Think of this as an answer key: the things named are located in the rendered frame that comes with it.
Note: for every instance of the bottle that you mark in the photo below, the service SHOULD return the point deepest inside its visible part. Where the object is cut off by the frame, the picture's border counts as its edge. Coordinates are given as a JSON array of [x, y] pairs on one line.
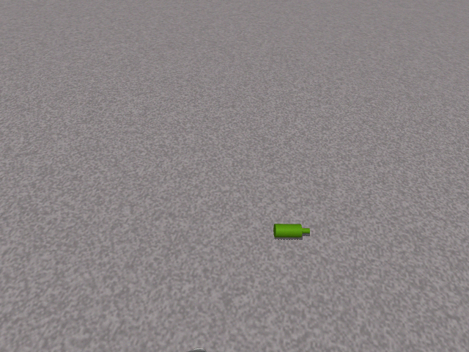
[[289, 230]]

